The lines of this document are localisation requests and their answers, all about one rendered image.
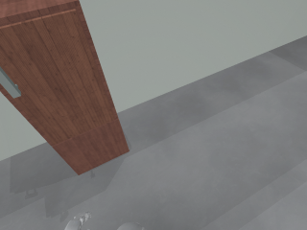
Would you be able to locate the handle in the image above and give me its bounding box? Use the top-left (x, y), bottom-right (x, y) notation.
top-left (0, 67), bottom-right (21, 98)

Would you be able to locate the cupboard door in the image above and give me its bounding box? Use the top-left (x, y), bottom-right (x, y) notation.
top-left (0, 9), bottom-right (115, 145)

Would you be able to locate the left robot hand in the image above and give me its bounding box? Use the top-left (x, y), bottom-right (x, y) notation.
top-left (64, 211), bottom-right (92, 230)

